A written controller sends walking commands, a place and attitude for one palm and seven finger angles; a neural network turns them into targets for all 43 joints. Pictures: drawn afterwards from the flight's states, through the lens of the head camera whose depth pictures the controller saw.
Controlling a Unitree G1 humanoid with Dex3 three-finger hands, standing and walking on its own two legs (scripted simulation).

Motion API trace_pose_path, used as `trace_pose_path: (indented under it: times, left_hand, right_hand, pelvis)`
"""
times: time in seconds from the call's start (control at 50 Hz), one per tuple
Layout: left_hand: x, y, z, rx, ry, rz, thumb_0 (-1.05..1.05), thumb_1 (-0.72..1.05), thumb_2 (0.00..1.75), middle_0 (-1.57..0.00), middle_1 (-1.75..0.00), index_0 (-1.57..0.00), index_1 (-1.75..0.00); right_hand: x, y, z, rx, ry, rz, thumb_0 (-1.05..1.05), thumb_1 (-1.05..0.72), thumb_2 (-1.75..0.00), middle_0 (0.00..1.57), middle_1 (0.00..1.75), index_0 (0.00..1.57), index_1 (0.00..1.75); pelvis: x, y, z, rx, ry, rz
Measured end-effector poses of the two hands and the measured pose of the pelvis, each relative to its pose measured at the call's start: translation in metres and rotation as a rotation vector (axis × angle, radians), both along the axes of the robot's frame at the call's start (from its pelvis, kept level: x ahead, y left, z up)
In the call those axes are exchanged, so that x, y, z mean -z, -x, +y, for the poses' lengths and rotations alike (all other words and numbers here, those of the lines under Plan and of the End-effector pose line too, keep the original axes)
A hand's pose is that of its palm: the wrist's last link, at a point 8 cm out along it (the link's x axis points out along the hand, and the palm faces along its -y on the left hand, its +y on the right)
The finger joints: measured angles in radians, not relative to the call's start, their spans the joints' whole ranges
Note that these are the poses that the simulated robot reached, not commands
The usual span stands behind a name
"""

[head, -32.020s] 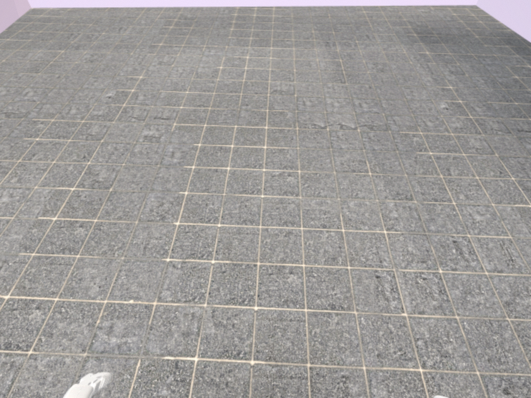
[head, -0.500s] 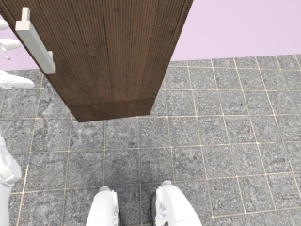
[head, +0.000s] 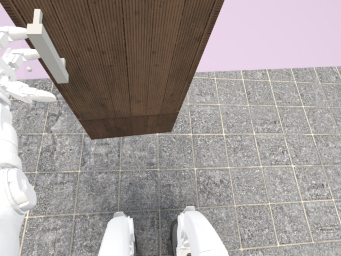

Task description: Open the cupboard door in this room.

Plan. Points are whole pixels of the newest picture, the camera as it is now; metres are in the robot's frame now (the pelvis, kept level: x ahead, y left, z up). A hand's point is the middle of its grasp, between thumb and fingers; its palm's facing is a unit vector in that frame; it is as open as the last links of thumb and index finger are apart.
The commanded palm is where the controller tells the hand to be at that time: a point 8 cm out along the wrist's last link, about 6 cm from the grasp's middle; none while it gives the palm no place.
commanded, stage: slide the fingers in behind the handle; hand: left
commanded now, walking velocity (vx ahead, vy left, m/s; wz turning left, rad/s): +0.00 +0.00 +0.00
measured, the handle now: (51, 49) +0.55 +0.23 +0.05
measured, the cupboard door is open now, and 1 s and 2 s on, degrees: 0 0 0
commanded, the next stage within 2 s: close the thumb around the handle in 1.12 s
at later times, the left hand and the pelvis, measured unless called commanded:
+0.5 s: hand (57, 68) +0.51 +0.21 +0.05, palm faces +0.07 -1.00 -0.01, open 13.9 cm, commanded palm +0.48 +0.25 +0.05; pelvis +0.00 -0.01 +0.00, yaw +0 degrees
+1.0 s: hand (60, 66) +0.51 +0.21 +0.05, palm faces +0.08 -1.00 -0.02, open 13.8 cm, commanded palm +0.48 +0.25 +0.05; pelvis +0.00 -0.01 +0.00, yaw +1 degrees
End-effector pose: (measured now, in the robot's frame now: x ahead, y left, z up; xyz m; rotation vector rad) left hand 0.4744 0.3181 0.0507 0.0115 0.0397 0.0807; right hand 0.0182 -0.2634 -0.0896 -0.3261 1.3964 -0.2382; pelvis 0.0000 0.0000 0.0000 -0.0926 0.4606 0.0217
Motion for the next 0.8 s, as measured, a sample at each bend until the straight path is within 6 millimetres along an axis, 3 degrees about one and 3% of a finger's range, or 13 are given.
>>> trace_pose_path:
  times: [0.14,0.5,0.8]
  left_hand:
    - [-0.010,-0.002,-0.020,0.035,-0.007,-0.022,-0.01,-0.50,0.30,-0.30,-1.19,-0.30,-1.21]
    - [0.002,-0.006,-0.051,0.010,0.007,-0.002,-0.01,-0.50,0.30,-0.31,-1.20,-0.31,-1.21]
    - [-0.001,-0.007,-0.057,-0.014,-0.002,-0.003,-0.01,-0.50,0.30,-0.31,-1.20,-0.32,-1.23]
  right_hand:
    - [0.002,-0.001,0.007,0.000,-0.029,-0.003,0.00,-0.91,-0.90,0.21,0.30,0.21,0.30]
    - [0.006,0.004,-0.002,0.009,-0.037,-0.012,0.00,-0.91,-0.90,0.21,0.30,0.21,0.30]
    - [0.007,0.003,-0.009,0.009,-0.042,-0.007,0.00,-0.91,-0.90,0.21,0.30,0.21,0.30]
  pelvis:
    - [-0.004,-0.002,0.001,-0.005,-0.004,-0.008]
    - [-0.001,0.001,-0.007,0.002,-0.020,-0.011]
    - [-0.002,-0.001,-0.014,-0.002,-0.026,-0.012]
